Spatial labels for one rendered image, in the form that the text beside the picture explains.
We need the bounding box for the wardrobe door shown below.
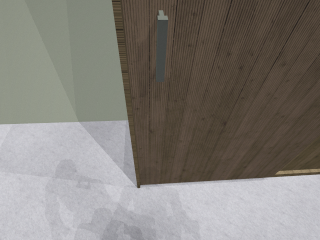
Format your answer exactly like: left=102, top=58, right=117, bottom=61
left=279, top=136, right=320, bottom=171
left=122, top=0, right=320, bottom=185

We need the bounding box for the handle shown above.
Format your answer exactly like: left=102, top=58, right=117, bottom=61
left=156, top=10, right=168, bottom=82

